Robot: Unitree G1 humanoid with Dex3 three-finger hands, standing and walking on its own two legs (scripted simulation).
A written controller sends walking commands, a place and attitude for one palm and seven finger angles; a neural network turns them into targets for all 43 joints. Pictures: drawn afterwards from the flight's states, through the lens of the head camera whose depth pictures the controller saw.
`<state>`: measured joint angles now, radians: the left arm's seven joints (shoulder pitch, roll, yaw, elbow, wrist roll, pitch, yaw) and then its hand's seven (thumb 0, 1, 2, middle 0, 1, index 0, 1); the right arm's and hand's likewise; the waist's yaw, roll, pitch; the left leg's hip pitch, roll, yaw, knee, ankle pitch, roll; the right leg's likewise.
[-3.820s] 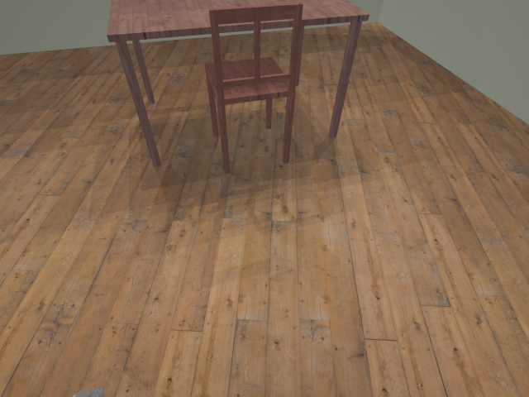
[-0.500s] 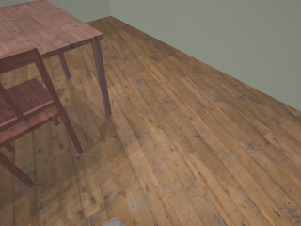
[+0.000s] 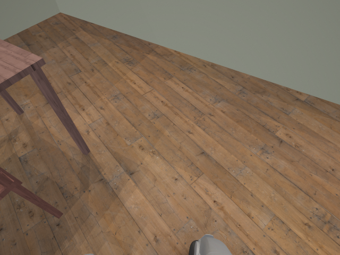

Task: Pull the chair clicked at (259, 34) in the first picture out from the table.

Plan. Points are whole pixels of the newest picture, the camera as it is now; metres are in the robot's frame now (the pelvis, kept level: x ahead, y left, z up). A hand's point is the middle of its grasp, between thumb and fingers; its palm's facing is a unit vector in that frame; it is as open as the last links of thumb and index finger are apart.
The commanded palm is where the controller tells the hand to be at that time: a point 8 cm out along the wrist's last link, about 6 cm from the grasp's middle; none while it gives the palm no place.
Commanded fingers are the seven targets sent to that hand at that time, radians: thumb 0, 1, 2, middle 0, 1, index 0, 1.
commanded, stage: turn to face it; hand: left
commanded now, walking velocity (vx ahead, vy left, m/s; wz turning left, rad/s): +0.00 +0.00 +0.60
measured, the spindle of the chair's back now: out of the picture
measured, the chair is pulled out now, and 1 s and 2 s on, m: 0.00 0.00 0.00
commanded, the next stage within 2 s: take the last steps up to it in 1.74 s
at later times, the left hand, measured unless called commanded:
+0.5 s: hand out of the picture +0.12 +0.21 -0.19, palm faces +0.30 -0.94 -0.16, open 7.3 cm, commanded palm none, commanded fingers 0.00 0.90 0.90 -0.20 -0.30 -0.20 -0.30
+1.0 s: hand out of the picture +0.07 +0.19 -0.14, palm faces +0.53 -0.79 -0.31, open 7.4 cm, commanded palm none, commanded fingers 0.00 0.90 0.90 -0.20 -0.30 -0.20 -0.30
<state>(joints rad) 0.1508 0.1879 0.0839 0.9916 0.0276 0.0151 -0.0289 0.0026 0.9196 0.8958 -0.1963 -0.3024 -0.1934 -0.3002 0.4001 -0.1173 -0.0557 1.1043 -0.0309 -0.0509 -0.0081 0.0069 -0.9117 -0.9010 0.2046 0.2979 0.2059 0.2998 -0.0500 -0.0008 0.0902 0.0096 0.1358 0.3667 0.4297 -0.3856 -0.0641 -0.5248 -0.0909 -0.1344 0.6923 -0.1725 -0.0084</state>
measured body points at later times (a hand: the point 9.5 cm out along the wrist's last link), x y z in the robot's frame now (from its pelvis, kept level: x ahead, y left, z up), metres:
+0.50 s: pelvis +0.07 +0.01 -0.01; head +0.09 +0.05 +0.43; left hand +0.10 +0.26 -0.18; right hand +0.22 -0.22 -0.13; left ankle +0.09 +0.10 -0.73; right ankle +0.12 -0.11 -0.71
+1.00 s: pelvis +0.09 -0.05 +0.00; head +0.13 -0.05 +0.44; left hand +0.05 +0.23 -0.12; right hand +0.29 -0.24 -0.16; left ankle +0.08 +0.09 -0.72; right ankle +0.15 -0.14 -0.73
